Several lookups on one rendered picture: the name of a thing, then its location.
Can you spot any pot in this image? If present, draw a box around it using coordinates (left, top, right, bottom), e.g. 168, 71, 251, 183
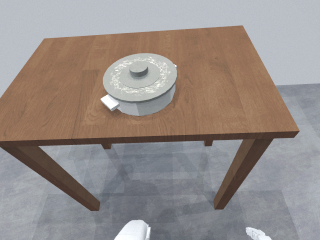
101, 64, 177, 116

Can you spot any right robot hand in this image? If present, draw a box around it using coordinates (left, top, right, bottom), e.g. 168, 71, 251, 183
245, 227, 272, 240

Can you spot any knob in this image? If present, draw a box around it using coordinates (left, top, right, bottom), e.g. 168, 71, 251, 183
129, 61, 149, 77

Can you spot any lid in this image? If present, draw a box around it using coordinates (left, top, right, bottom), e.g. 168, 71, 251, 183
103, 53, 177, 104

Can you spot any table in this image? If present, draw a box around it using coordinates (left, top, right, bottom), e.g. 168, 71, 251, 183
0, 25, 300, 211

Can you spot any robot left thigh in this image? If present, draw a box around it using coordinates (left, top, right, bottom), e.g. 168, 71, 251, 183
114, 220, 151, 240

